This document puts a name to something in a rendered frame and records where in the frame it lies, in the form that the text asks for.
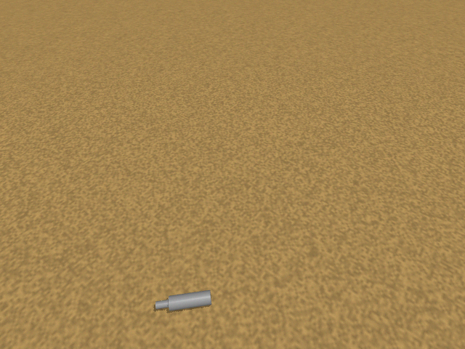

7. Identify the bottle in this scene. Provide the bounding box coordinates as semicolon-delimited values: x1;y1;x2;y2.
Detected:
155;290;211;311

